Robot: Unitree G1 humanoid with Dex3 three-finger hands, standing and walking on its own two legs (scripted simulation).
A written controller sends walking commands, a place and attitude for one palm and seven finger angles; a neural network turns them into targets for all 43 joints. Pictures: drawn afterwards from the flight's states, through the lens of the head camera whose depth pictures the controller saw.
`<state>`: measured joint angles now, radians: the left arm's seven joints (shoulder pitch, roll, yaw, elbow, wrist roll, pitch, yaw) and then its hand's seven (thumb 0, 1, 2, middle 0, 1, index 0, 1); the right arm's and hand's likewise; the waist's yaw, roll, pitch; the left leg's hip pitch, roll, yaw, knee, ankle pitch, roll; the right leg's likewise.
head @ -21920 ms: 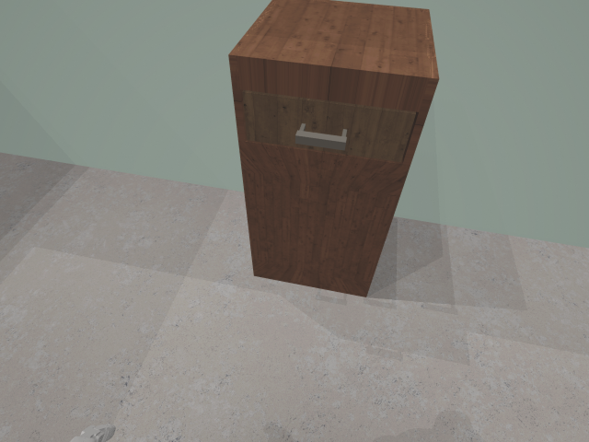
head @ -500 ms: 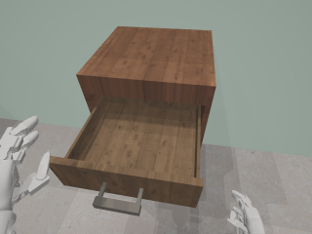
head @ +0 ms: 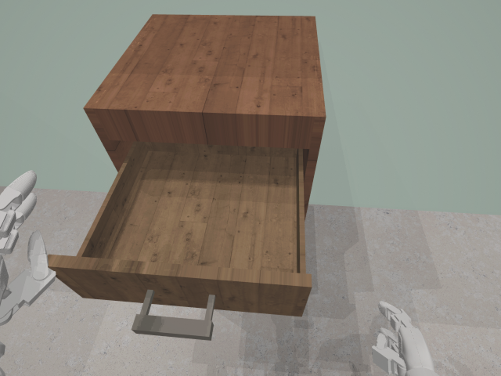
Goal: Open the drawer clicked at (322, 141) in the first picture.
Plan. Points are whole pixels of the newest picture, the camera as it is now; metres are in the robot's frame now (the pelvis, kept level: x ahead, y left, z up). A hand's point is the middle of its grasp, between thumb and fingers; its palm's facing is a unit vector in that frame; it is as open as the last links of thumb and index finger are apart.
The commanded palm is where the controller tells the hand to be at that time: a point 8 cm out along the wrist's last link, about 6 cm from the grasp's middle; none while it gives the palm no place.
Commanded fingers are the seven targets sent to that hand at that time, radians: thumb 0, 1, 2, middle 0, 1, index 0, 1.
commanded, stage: step back with the hand held close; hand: left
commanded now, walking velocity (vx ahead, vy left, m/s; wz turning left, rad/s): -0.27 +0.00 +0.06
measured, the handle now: (176, 312) +0.22 +0.14 -0.03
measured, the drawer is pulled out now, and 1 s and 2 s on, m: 0.29 0.29 0.29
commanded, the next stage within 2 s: stop stepping back and stand still in 1.06 s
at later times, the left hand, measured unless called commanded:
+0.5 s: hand (20, 334) +0.14 +0.24 +0.15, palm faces +0.35 -0.83 -0.44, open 7.4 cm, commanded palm +0.07 +0.29 +0.18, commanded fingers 0.00 0.90 0.90 -0.20 -0.30 -0.20 -0.30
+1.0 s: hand out of the picture +0.04 +0.18 +0.17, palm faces +0.16 -0.83 -0.53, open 7.4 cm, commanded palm -0.03 +0.25 +0.18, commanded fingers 0.00 0.90 0.90 -0.20 -0.30 -0.20 -0.30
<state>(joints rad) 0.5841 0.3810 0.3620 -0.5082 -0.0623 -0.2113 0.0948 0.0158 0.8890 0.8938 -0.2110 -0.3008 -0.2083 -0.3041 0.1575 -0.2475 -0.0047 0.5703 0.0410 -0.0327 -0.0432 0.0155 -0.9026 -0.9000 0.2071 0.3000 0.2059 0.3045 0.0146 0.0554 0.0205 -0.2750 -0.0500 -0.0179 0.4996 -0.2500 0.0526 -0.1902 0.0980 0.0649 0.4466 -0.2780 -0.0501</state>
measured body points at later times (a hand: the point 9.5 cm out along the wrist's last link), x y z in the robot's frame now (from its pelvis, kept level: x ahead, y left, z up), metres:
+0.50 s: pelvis -0.05 +0.01 -0.01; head -0.02 +0.02 +0.44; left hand +0.11 +0.29 +0.18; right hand +0.13 -0.22 -0.10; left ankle -0.03 +0.10 -0.73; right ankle -0.03 -0.09 -0.74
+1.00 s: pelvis -0.17 -0.02 -0.01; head -0.12 -0.02 +0.44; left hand +0.02 +0.23 +0.20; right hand +0.01 -0.25 -0.10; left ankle -0.06 +0.11 -0.73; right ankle -0.20 -0.11 -0.74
